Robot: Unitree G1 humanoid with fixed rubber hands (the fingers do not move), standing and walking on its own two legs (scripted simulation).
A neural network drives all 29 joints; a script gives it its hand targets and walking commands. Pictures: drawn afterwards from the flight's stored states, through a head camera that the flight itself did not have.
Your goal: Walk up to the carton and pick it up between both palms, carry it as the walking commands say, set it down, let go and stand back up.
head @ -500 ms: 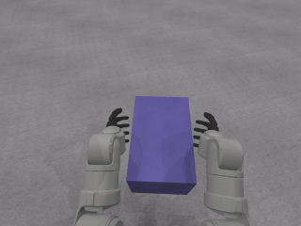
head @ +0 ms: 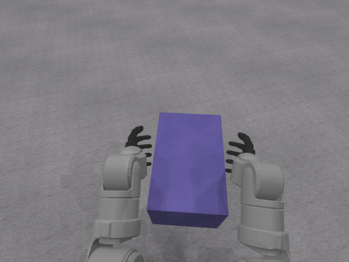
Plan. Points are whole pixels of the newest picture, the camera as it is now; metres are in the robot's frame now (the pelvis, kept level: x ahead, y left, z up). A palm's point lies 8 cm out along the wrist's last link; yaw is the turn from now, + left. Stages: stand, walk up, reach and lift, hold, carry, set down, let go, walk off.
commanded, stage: carry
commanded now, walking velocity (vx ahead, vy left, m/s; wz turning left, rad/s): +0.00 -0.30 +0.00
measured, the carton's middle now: (187, 168) +0.35 -0.03 -0.02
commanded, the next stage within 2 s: none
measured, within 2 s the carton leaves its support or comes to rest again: neither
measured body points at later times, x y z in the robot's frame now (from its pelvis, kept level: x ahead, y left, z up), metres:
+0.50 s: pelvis -0.07 -0.18 +0.01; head -0.05 -0.20 +0.45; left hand +0.26 -0.08 +0.08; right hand +0.24 -0.33 +0.06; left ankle -0.07 -0.05 -0.66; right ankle -0.03 -0.29 -0.72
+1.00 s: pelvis -0.11 -0.24 +0.01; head -0.16 -0.25 +0.46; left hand +0.20 -0.13 +0.11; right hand +0.19 -0.37 +0.10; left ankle -0.10 -0.13 -0.72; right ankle -0.03 -0.30 -0.72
